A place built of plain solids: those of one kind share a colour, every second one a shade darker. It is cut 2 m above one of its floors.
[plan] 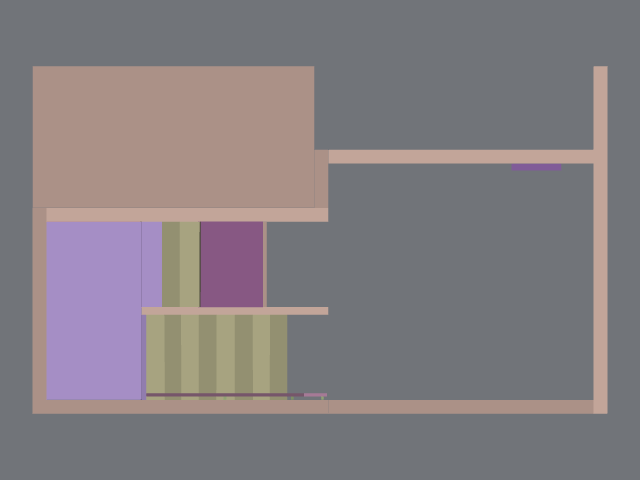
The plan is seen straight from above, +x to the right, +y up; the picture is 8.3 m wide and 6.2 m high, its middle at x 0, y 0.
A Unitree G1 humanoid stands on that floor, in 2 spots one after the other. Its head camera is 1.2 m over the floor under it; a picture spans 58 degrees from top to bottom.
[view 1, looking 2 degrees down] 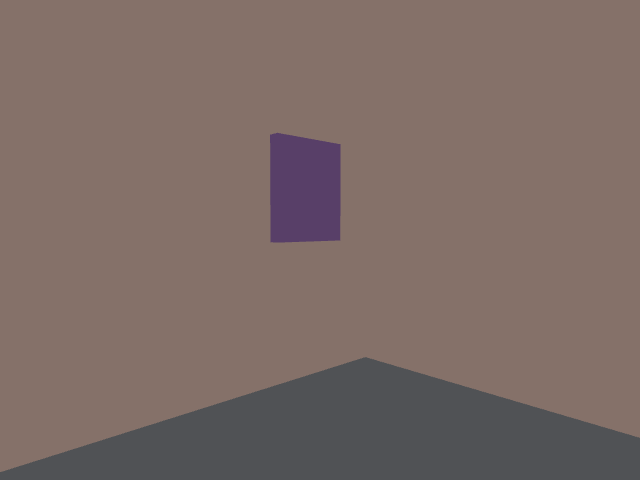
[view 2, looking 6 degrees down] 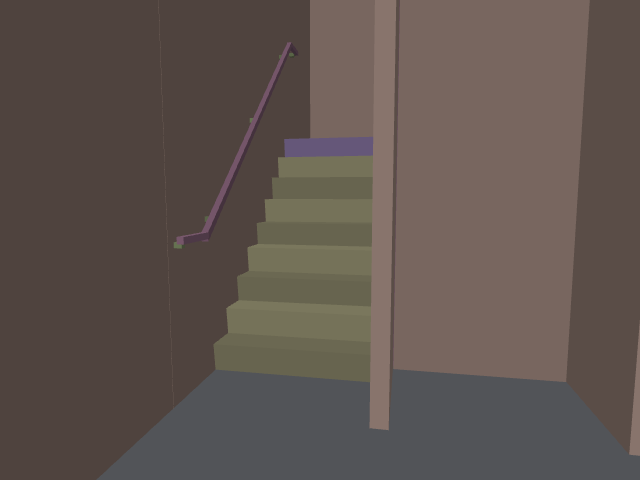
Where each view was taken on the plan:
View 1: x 0.58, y -1.58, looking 47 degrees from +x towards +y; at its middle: cabinet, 3.39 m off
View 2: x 2.24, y -0.81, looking -169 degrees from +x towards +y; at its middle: tread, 3.68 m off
